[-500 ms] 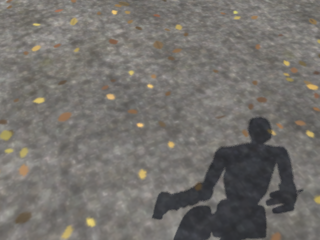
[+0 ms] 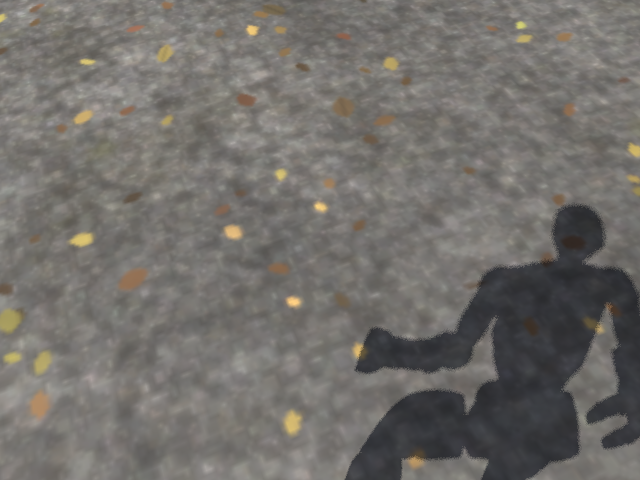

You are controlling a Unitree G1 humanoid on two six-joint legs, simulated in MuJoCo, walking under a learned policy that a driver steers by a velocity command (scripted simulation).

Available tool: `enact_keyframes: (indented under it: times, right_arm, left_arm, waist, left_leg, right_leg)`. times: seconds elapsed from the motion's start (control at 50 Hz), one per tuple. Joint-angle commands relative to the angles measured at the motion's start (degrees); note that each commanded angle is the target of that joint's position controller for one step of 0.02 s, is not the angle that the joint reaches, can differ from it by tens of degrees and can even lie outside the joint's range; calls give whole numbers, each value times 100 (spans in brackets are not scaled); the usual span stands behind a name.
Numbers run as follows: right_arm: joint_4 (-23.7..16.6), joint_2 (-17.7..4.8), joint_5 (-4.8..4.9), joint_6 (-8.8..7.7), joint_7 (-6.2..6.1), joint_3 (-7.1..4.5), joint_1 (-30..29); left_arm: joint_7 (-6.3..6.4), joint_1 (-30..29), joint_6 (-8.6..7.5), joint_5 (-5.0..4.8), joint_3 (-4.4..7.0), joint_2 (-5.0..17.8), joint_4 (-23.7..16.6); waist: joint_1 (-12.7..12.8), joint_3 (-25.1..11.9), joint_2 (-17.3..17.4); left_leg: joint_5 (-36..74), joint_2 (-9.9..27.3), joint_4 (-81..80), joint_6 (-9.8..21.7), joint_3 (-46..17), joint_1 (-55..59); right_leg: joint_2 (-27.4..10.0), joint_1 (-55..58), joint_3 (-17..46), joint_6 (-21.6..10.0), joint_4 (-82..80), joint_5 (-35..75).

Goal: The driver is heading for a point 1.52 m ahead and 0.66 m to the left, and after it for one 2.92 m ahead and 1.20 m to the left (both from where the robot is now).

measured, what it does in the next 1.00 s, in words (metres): steps on the spot, turning left: left foot, then right foot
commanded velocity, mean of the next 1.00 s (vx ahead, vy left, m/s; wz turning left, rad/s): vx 0.04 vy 0.00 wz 0.54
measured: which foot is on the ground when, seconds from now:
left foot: up 0.00-0.28, down 0.30-0.74, up 0.76-1.00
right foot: down 0.00-0.30, up 0.32-0.72, down 0.74-1.00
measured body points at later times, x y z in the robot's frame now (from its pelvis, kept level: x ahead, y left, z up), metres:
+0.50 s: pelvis +0.07 +0.04 +0.00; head +0.11 +0.08 +0.45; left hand +0.15 +0.36 -0.11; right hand +0.30 -0.20 -0.08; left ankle +0.08 +0.14 -0.74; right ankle +0.10 -0.11 -0.66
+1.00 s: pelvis +0.09 +0.01 +0.00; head +0.13 +0.01 +0.45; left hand +0.04 +0.31 -0.09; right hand +0.37 -0.16 -0.10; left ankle +0.00 +0.12 -0.67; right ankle +0.15 -0.09 -0.74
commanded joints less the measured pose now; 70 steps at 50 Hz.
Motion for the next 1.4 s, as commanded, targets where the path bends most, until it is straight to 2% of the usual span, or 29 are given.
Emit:
enact_keyframes:
  times: [0.02, 0.12, 0.2, 0.28, 0.3, 0.32, 0.34, 0.36, 0.4, 0.46, 0.58, 0.66, 0.72, 0.74, 0.76, 0.78, 0.8, 0.86, 0.92, 0.98, 1.06, 1.12, 1.14, 1.16, 1.18, 1.2, 1.26, 1.32, 1.4]
  right_arm:
    - [-338, -279, -32, 193, -83, -146, 561]
    - [-737, -212, -65, 223, 60, -131, -128]
    - [-1058, -357, -59, 302, 189, -190, -549]
    - [-1184, -447, -64, 344, 248, -280, -446]
    - [-1150, -773, -79, 325, 175, -399, -197]
    - [-1223, -1552, -116, 307, 42, -589, 60]
    - [-1333, -1448, -250, 219, 73, -512, 84]
    - [-1312, -1199, -234, 99, 138, -439, 101]
    - [-1320, -960, -79, -4, 102, -387, -391]
    - [-1442, -867, -82, 72, 0, -330, -730]
    - [-1496, -1025, -69, 160, -76, -403, -725]
    - [-1519, -991, -60, 208, -25, -392, -812]
    - [-1568, -909, 24, 266, -46, -355, -1013]
    - [-1572, -731, 14, 268, -61, -304, -870]
    - [-1634, -438, -24, 243, -44, -234, -564]
    - [-1662, -840, -57, 184, -49, -358, -607]
    - [-1540, -1164, -50, 178, -40, -481, -492]
    - [-1310, -867, -30, 323, -45, -462, -305]
    - [-1532, -577, 54, 319, 3, -344, -710]
    - [-1694, -423, -5, 305, 54, -245, -934]
    - [-1671, -446, -36, 313, 97, -213, -761]
    - [-1417, -432, -61, 321, 124, -232, -238]
    - [-1409, -601, -73, 322, 94, -261, -181]
    - [-1502, -1082, -116, 326, 5, -331, -85]
    - [-1565, -959, -287, 235, 52, -249, -332]
    - [-1538, -755, -321, 118, 107, -197, -414]
    - [-1356, -611, -200, -49, 106, -133, -919]
    - [-1211, -357, -205, -60, 61, -44, -1044]
    - [-980, -400, -198, -6, 70, -54, -989]
  left_arm:
    - [72, -280, -99, 46, 248, 804, -206]
    - [242, -271, 39, -25, 314, 979, 16]
    - [211, -114, 199, -144, 399, 1211, 176]
    - [192, -37, 299, -322, 441, 1241, 320]
    - [172, 332, 300, -257, 411, 1074, 461]
    - [137, 340, 258, 13, 324, 807, 268]
    - [163, -134, 263, 51, 278, 765, 57]
    - [162, -377, 288, -62, 348, 988, 65]
    - [237, -294, 328, -150, 356, 915, 147]
    - [281, -162, 348, -115, 380, 925, 189]
    - [239, -274, 350, -155, 305, 776, 177]
    - [152, -241, 287, -187, 336, 868, 148]
    - [85, 205, 200, -176, 385, 889, 262]
    - [107, 394, 201, -109, 464, 1167, 292]
    - [161, 259, 259, -17, 564, 1694, 238]
    - [149, 205, 249, 139, 531, 1554, 178]
    - [179, -98, 223, 113, 429, 1248, 30]
    - [277, -460, 251, -107, 316, 902, -42]
    - [359, -76, 343, -60, 330, 985, 21]
    - [345, 112, 399, -67, 405, 1196, 44]
    - [197, 54, 420, -178, 460, 1409, 77]
    - [157, -47, 408, -328, 388, 1294, 185]
    - [129, 284, 367, -279, 300, 1050, 341]
    - [65, 421, 310, 55, 123, 583, 238]
    - [125, 47, 321, -19, 162, 696, 95]
    - [183, -102, 369, -116, 275, 1084, 132]
    - [268, 153, 497, -122, 350, 1087, 385]
    - [256, 357, 488, -152, 285, 841, 511]
    - [240, 136, 459, -155, 193, 736, 481]
  waist:
    - [-173, -720, -950]
    - [29, -690, -762]
    - [179, -577, -725]
    - [18, -614, -662]
    - [0, -781, -159]
    - [120, -1027, 1412]
    - [-182, -1320, 1543]
    - [-307, -1394, 722]
    - [-8, -1074, 243]
    - [212, -1077, 451]
    - [77, -1062, 593]
    - [38, -924, 764]
    - [322, -911, 717]
    - [291, -992, 330]
    - [-58, -887, -1221]
    - [95, -748, -1709]
    - [6, -639, -1205]
    - [-35, -370, -974]
    - [256, -381, -1112]
    - [440, -604, -1175]
    - [386, -704, -1278]
    - [50, -702, -1112]
    - [75, -804, -705]
    - [272, -1184, 854]
    - [86, -1063, 1252]
    - [-47, -898, 765]
    - [174, -546, 694]
    - [277, -650, 623]
    - [77, -640, 595]
  left_leg:
    - [590, 259, -121, -126, -35, 50]
    - [1523, 367, -1409, 24, 114, 253]
    - [1111, 289, -2049, 198, 326, 277]
    - [1640, -24, -3473, 575, 611, 1050]
    - [2995, 44, -3971, 805, 238, 1759]
    - [5525, 1322, -3888, 1490, -1533, 2974]
    - [5704, 2078, -4127, 2583, -2757, 3146]
    - [5512, 1844, -4203, 2544, -2344, 3073]
    - [4652, 1295, -4175, 1944, -1634, 2756]
    - [4432, 1005, -4285, 1796, -1442, 2277]
    - [3257, 834, -4295, 1744, -1751, 1902]
    - [2686, 747, -4241, 1661, -2285, 1740]
    - [2488, 442, -3879, 1329, -2400, 1518]
    - [1705, 148, -3425, 1028, -2145, 1036]
    - [-94, -744, -2252, 636, -1060, -25]
    - [-1062, -849, -909, 358, -631, -495]
    - [-727, -583, -104, 252, -758, -462]
    - [133, -457, 616, -28, -553, -704]
    - [413, -298, -23, -187, -144, -825]
    - [263, -79, -959, -218, 21, -407]
    - [253, -186, -2180, -33, 376, 637]
    - [1622, -351, -4112, 349, 527, 1794]
    - [2457, -119, -4494, 519, 119, 2566]
    - [4619, 1242, -4306, 924, -1474, 3519]
    - [4616, 1972, -4340, 1978, -2053, 2729]
    - [4078, 1745, -4488, 2138, -1851, 2388]
    - [3511, 1120, -4538, 1612, -1131, 2102]
    - [3749, 867, -4481, 1578, -750, 1997]
    - [3223, 915, -4393, 1658, -957, 2056]
  right_leg:
    - [-1619, 422, 720, -1168, -1120, 2675]
    - [-1635, 649, 168, -1099, -1259, 1765]
    - [-1867, 1107, 146, -1023, -974, 1463]
    - [-1728, 1260, -113, -492, 16, 1372]
    - [-1345, 959, -414, -92, 794, 943]
    - [-570, -579, -874, 472, 2534, -1045]
    - [113, -1682, -30, 728, 3866, -3238]
    - [-4, -1818, 622, 663, 4445, -3117]
    - [-184, -1964, 816, 560, 4144, -2267]
    - [-50, -1436, 807, 654, 3622, -1601]
    - [157, -720, 907, 766, 2054, -1226]
    - [265, -325, 950, 650, 1303, -1259]
    - [248, 543, 826, 432, -231, -331]
    - [-392, 1171, 1276, 194, -551, 28]
    - [-1622, 1602, 2585, -476, -741, 872]
    - [-2343, 1154, 3432, -1293, -952, 1247]
    - [-2198, 986, 3030, -1314, -909, 1179]
    - [-1447, 1060, 1784, -850, -763, 953]
    - [-1340, 1496, 1284, -949, -807, 1195]
    - [-1517, 1785, 1118, -1038, -716, 1505]
    - [-1614, 1473, 959, -1047, -559, 1911]
    - [-1461, 1099, 779, -682, -43, 1618]
    - [-1251, 609, 541, -251, 305, 955]
    - [-706, -378, 5, 348, 1573, -1233]
    - [-301, -859, 263, 600, 2287, -2851]
    - [-393, -834, 552, 673, 2928, -2897]
    - [-429, -854, 739, 748, 3158, -2044]
    - [-375, -382, 668, 838, 2702, -1566]
    - [-314, 109, 567, 788, 1408, -1534]
Keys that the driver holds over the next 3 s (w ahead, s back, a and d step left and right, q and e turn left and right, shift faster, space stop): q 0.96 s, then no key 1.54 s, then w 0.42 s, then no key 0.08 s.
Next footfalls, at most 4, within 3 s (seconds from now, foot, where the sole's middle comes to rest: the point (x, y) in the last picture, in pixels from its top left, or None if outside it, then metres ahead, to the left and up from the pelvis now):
0.30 left None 0.12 0.15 -0.78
0.74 right None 0.19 -0.07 -0.78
1.14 left None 0.03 0.15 -0.78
1.48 right None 0.17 -0.05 -0.78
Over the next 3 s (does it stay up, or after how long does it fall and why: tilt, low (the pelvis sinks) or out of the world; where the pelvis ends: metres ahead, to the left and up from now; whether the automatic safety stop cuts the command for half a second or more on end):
stays up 0.16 0.12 0.00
